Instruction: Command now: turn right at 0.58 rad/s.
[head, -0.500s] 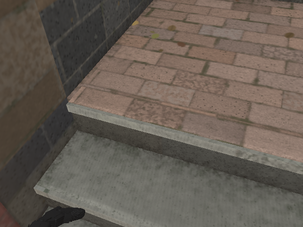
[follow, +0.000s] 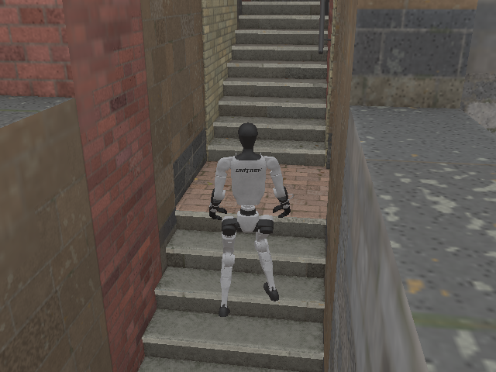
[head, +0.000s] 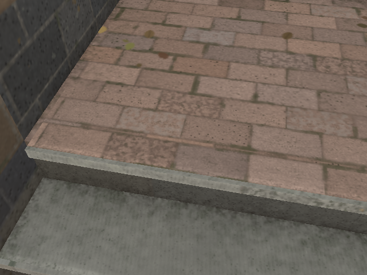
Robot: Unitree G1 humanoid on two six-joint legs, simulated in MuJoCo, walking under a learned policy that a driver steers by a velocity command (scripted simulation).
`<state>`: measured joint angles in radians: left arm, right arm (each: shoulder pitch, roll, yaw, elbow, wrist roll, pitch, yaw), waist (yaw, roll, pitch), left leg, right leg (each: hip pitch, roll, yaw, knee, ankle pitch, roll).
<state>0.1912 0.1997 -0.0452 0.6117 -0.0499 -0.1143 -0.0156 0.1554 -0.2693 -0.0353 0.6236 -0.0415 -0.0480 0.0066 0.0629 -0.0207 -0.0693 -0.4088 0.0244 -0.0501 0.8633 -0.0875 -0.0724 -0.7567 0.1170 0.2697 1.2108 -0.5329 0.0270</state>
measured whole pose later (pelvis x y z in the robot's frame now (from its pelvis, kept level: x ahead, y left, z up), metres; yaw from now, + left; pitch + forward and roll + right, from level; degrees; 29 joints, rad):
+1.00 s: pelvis +0.11 +0.01 +0.10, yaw -7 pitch +5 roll -2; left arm 0.24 0.20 0.01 0.92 0.05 -0.09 -0.05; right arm 0.19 -0.21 -0.04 0.88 -0.07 -0.03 0.06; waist 0.05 -0.03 -0.13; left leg -0.64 0.05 0.04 1.09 -0.29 -0.01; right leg -0.31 0.01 -0.09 0.46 -0.24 -0.06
